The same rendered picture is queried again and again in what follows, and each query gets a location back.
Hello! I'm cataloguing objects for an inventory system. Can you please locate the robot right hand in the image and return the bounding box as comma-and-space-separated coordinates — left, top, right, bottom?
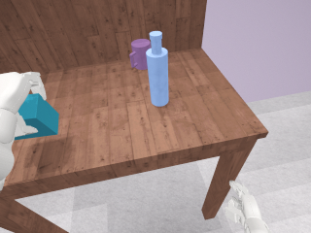
225, 181, 262, 226

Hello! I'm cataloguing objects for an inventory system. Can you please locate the left robot forearm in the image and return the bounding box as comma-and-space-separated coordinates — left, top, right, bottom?
0, 108, 17, 191

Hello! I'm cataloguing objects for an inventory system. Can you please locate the right robot forearm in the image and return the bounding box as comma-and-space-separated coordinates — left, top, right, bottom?
244, 217, 272, 233

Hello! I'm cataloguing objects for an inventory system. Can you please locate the sponge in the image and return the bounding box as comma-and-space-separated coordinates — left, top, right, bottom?
14, 93, 59, 140

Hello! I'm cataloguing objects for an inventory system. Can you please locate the robot left hand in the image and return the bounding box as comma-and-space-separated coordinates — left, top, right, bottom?
0, 72, 47, 137

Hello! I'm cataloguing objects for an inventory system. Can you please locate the table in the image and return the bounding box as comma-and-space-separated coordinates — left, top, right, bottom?
0, 0, 268, 233

